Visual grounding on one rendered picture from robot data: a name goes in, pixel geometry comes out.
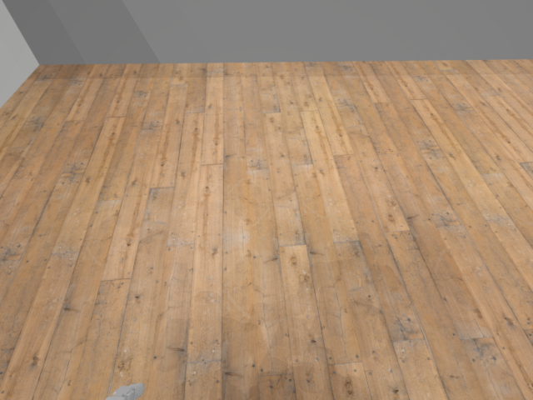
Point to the left robot hand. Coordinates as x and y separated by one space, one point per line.
131 392

